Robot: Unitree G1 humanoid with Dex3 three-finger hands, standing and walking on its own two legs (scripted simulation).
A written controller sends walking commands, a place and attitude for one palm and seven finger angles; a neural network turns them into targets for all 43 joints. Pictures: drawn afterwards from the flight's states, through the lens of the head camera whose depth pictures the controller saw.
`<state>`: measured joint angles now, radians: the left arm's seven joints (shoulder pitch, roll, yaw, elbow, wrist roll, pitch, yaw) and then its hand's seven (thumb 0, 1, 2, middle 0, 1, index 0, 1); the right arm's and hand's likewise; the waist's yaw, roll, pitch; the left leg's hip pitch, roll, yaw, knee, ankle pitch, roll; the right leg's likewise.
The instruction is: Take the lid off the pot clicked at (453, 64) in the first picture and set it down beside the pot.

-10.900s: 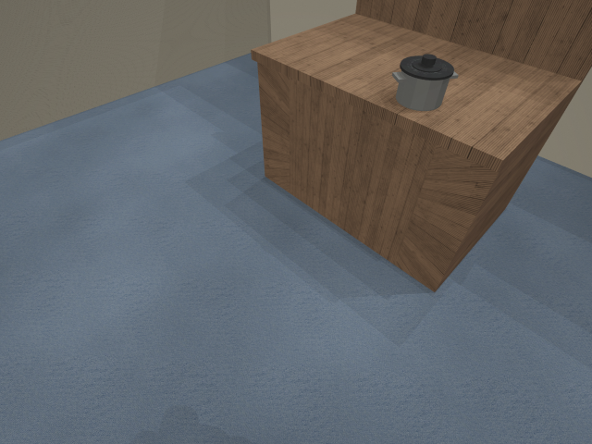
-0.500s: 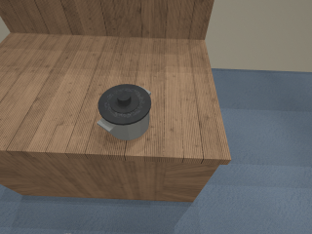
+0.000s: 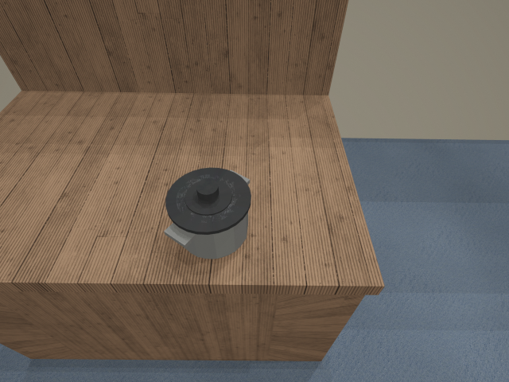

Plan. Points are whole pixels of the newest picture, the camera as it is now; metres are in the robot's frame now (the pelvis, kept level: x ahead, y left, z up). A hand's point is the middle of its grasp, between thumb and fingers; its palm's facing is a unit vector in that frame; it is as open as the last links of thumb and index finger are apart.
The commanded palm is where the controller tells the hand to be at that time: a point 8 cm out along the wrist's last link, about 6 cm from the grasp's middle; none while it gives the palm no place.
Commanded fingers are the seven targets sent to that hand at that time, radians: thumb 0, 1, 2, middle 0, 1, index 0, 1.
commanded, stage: come to a stop and stand still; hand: left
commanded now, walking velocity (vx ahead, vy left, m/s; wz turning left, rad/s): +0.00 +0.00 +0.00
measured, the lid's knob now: (207, 189) +0.43 +0.11 +0.05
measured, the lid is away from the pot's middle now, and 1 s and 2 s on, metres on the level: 0.00 0.00 0.00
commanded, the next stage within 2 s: look again from close up in 0.20 s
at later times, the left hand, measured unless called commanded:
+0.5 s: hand out of the picture +0.00 +0.18 -0.17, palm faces +0.02 -0.98 -0.20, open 7.4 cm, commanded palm none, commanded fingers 0.00 0.90 0.90 -0.20 -0.30 -0.20 -0.30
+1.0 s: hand out of the picture -0.02 +0.16 -0.17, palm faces +0.02 -0.98 -0.18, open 7.4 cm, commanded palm none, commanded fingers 0.00 0.90 0.90 -0.20 -0.30 -0.20 -0.30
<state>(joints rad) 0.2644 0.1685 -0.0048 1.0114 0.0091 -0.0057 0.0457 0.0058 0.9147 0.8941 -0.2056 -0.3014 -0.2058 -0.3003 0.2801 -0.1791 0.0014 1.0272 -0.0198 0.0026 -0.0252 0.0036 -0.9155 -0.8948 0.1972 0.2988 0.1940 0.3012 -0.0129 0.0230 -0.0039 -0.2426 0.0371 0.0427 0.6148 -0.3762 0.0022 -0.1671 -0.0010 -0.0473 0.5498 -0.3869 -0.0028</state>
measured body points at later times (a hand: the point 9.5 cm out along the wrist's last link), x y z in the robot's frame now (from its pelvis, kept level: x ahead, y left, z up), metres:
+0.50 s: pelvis -0.01 +0.00 +0.01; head +0.01 +0.00 +0.46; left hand +0.00 +0.23 -0.15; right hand +0.01 -0.23 -0.15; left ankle -0.03 +0.11 -0.73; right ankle -0.06 -0.12 -0.73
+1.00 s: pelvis -0.02 -0.01 +0.01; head -0.01 +0.00 +0.46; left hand -0.02 +0.21 -0.15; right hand -0.02 -0.23 -0.15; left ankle -0.03 +0.11 -0.73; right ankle -0.06 -0.12 -0.73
